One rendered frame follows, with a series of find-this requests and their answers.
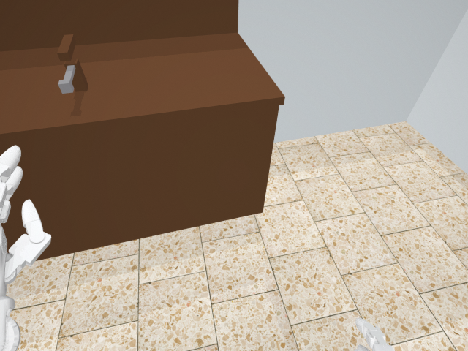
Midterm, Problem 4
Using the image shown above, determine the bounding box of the left robot hand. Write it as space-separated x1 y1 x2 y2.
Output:
0 145 51 296

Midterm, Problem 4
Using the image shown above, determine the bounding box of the counter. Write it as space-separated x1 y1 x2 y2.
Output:
0 0 285 261

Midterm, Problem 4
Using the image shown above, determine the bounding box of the left robot forearm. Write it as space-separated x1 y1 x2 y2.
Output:
0 296 20 351

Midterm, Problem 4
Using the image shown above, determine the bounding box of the tap lever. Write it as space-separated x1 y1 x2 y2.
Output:
58 65 75 94

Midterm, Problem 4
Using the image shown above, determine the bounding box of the right robot hand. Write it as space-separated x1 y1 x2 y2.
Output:
354 318 395 351

